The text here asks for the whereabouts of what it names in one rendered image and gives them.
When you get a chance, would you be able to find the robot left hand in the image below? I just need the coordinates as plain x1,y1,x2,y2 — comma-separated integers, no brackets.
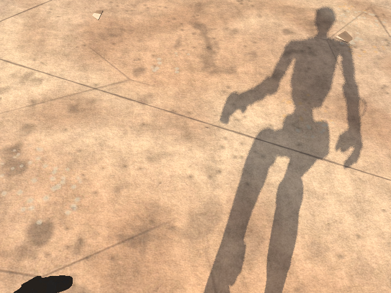
14,275,73,293

